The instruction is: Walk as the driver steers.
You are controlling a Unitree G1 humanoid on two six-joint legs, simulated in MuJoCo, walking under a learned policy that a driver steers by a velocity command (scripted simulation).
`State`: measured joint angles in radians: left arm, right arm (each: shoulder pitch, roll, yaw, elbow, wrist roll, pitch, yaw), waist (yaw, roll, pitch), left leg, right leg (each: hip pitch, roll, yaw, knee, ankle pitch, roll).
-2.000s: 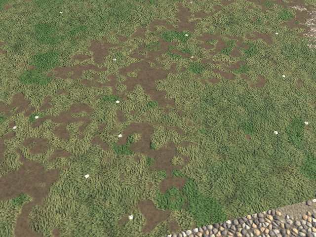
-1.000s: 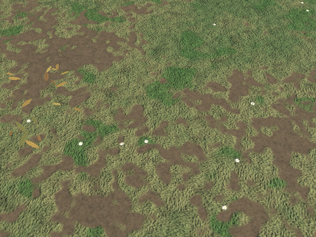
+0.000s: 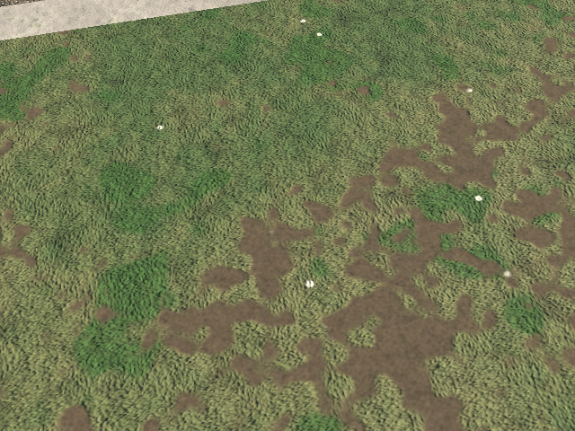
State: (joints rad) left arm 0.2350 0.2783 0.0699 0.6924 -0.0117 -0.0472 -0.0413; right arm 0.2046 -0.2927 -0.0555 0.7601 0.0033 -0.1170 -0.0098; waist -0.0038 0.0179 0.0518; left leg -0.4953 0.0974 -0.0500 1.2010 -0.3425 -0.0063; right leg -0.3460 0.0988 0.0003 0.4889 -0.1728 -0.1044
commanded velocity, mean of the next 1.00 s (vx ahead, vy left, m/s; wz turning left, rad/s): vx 0.50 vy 0.00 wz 0.30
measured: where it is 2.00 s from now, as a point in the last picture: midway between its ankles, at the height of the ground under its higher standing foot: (202, 228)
